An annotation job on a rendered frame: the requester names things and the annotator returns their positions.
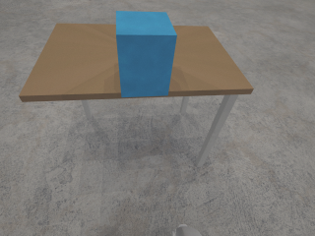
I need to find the right robot thigh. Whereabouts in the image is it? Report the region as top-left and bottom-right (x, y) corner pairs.
(171, 226), (202, 236)

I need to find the carton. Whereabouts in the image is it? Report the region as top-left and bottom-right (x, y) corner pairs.
(116, 11), (177, 97)

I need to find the table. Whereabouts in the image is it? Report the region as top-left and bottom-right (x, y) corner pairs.
(19, 23), (253, 167)

